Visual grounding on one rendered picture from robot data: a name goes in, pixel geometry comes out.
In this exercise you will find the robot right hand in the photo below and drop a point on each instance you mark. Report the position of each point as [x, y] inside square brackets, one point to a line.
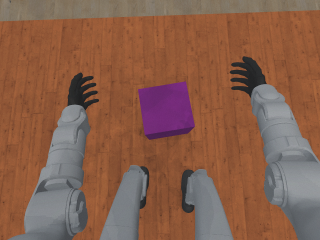
[254, 76]

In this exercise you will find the right robot thigh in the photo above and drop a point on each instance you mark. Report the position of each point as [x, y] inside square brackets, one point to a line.
[210, 218]

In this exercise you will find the robot left hand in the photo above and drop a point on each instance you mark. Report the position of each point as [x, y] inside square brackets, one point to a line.
[76, 96]

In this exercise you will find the carton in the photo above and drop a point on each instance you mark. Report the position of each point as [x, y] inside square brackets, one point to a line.
[166, 110]

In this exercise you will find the robot left upper arm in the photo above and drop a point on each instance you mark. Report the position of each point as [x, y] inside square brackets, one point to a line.
[55, 215]

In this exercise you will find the robot left forearm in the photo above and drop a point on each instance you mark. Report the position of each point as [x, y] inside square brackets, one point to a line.
[64, 165]

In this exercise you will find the robot right upper arm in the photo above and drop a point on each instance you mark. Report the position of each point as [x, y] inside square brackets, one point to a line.
[294, 186]

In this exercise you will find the right robot foot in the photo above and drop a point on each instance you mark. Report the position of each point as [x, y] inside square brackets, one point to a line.
[188, 208]

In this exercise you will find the robot right forearm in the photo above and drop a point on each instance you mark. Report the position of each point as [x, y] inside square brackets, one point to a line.
[278, 128]

